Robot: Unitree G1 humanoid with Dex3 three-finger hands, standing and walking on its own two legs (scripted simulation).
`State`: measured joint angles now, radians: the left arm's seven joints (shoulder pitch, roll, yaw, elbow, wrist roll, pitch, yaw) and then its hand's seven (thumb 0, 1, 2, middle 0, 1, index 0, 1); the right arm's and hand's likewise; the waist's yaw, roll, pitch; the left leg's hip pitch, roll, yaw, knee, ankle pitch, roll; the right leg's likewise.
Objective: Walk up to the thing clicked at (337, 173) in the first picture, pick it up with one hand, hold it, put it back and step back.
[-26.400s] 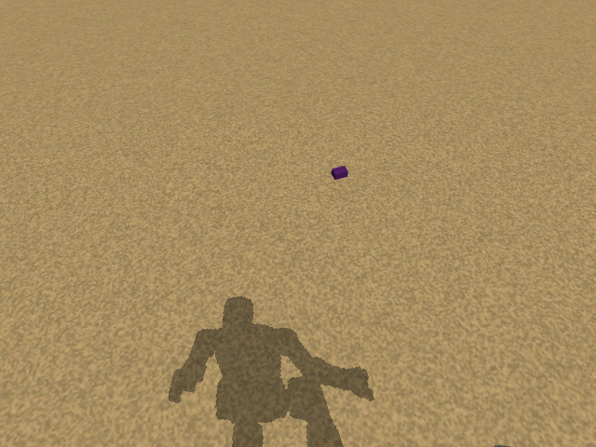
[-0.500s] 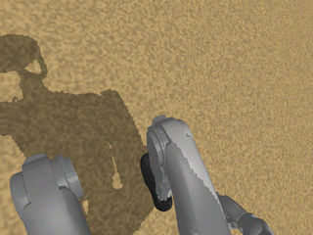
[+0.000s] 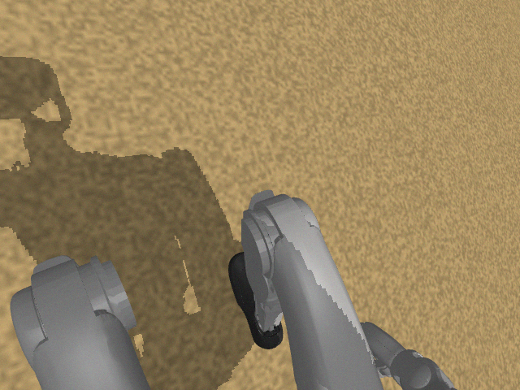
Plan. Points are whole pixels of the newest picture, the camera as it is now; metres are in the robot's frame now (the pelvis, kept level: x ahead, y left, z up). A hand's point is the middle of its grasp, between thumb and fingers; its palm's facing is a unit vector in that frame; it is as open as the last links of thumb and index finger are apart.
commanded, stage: open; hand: left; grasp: from above
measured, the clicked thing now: out of the picture +0.43 +0.34 -0.27
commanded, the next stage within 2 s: withdraw in 0.68 s
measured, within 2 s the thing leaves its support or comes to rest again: neither
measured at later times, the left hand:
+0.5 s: hand out of the picture +0.42 +0.33 -0.23, palm faces -0.48 -0.15 -0.87, open 10.4 cm
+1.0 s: hand out of the picture +0.44 +0.35 -0.21, palm faces -0.35 -0.16 -0.92, open 11.7 cm
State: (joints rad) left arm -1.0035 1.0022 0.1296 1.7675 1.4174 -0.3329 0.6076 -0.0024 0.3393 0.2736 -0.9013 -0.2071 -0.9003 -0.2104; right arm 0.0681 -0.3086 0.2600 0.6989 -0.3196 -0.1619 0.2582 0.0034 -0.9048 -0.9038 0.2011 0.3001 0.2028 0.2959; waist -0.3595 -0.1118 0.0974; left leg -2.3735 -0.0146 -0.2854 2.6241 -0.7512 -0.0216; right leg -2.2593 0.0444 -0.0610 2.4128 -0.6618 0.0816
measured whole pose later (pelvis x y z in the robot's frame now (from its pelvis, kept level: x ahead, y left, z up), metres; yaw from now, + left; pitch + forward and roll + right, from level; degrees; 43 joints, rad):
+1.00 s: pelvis +0.00 +0.00 +0.00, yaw +0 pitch +29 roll -15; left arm -0.97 0.96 0.20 1.62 1.39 -0.29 0.60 0.00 -0.12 0.68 -0.41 -0.68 -0.42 -0.67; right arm 0.10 -0.32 0.20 0.70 -0.30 -0.17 0.28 0.00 -0.90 -0.90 0.20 0.30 0.20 0.30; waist -0.33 -0.09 0.06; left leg -2.38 -0.02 -0.28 2.62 -0.76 -0.03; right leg -2.27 0.03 -0.06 2.41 -0.67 0.07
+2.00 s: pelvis -0.01 -0.01 +0.05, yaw +6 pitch +36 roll -10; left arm -0.97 0.78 0.14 1.34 1.24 -0.17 0.35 0.00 -0.11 0.84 -0.30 -0.68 -0.29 -0.70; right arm 0.21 -0.25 0.04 0.73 -0.14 -0.04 0.16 0.01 -0.90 -0.90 0.20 0.30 0.20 0.30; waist -0.24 0.03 -0.08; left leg -2.36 -0.03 -0.16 2.40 -0.68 -0.01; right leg -2.26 -0.02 0.01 2.28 -0.65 0.06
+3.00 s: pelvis +0.06 -0.01 +0.39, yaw +14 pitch +16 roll -4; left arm 0.38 0.23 0.06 -0.06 -0.07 0.45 0.07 0.01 0.91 0.90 -0.20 -0.30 -0.20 -0.30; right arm 0.28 -0.21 0.05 0.53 0.04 -0.15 -0.16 0.01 -0.90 -0.90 0.20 0.30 0.20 0.30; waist -0.07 0.05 -0.18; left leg -0.95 0.06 -0.09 1.19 -0.53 -0.04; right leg -0.90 -0.04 -0.05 1.12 -0.49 0.04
